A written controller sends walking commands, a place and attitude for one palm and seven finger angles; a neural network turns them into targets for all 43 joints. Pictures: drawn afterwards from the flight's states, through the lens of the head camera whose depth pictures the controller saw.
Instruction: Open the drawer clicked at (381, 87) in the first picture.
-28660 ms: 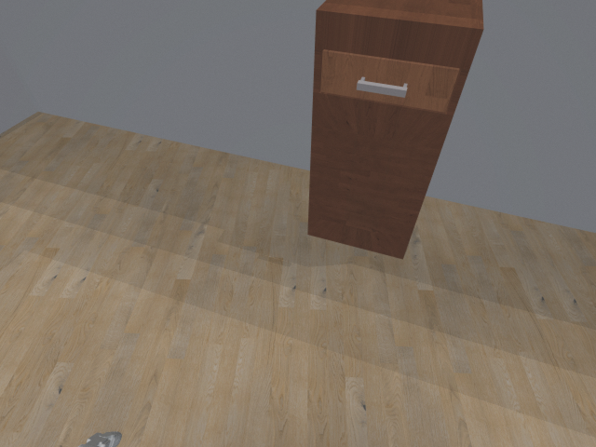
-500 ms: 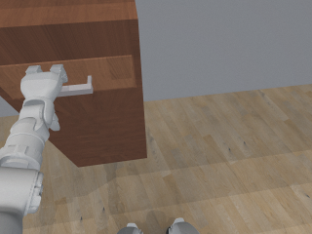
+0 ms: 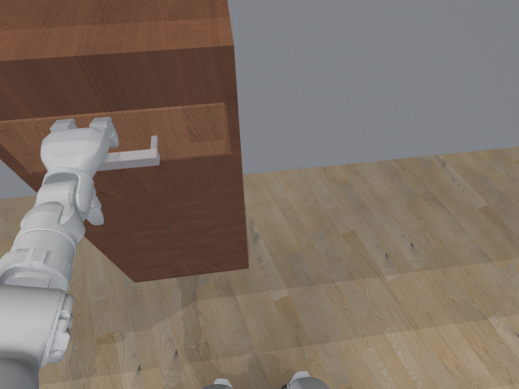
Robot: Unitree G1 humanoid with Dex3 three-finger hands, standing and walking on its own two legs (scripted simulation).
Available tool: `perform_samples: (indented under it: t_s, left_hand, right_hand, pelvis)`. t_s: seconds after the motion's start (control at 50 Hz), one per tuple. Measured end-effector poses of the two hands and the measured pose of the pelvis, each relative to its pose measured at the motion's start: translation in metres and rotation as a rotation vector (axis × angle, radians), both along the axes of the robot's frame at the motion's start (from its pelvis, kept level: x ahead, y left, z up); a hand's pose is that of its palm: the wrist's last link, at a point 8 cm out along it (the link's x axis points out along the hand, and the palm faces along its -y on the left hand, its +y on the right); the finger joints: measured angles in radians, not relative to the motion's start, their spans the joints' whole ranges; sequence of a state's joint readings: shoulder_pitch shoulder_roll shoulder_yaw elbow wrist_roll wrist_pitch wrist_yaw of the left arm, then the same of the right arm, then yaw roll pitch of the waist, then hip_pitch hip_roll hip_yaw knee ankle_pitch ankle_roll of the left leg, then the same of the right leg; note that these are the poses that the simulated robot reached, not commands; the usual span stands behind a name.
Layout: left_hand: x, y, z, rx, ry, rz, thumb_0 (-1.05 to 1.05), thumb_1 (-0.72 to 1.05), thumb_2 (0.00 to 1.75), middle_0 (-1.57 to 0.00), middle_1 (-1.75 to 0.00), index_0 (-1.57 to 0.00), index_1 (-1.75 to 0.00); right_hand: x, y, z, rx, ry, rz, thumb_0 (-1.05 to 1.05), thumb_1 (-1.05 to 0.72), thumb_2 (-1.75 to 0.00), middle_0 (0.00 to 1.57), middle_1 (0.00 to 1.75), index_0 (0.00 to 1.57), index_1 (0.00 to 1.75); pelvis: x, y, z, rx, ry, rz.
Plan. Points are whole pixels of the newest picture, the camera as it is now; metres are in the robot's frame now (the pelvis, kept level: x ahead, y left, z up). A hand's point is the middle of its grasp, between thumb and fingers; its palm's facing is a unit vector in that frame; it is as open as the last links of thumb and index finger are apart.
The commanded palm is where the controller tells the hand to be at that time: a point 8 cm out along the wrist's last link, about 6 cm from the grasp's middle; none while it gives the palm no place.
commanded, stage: lift the fingers back up to retry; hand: left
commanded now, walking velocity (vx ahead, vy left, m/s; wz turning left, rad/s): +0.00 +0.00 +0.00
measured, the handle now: (118, 152) +0.51 +0.25 +0.03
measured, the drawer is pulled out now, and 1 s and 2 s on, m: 0.00 0.00 0.00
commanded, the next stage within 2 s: re-aim the fingers above the handle in 0.48 s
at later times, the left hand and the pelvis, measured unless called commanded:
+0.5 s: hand (79, 154) +0.45 +0.27 +0.09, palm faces -0.04 +0.01 -1.00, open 13.7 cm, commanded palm +0.43 +0.27 +0.15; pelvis +0.03 +0.00 +0.02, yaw +1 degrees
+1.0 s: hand (75, 162) +0.44 +0.27 +0.09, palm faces -0.03 -0.01 -1.00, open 13.8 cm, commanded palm +0.42 +0.27 +0.15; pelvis +0.03 +0.00 +0.02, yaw +1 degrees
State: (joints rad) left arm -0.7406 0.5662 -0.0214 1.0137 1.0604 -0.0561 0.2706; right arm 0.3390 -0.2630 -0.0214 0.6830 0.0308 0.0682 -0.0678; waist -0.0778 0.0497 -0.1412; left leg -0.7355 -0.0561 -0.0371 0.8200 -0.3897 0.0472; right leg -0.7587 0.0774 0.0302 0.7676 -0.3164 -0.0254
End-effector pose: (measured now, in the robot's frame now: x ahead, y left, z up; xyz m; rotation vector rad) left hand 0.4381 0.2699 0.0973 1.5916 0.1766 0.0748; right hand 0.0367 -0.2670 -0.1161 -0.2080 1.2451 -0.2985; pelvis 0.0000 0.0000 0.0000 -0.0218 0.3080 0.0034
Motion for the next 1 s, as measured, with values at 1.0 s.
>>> perform_samples:
  t_s: [1.0]
  left_hand:
    - [-0.019, 0.001, 0.047, -0.033, -0.037, -0.023, -0.01, -0.48, 0.30, -0.32, -1.20, -0.31, -1.20]
  right_hand:
    - [0.061, 0.003, 0.017, 0.033, -0.086, 0.036, 0.00, -0.90, -0.90, 0.20, 0.30, 0.21, 0.30]
  pelvis:
    - [0.025, 0.001, 0.021, 0.006, -0.104, 0.008]
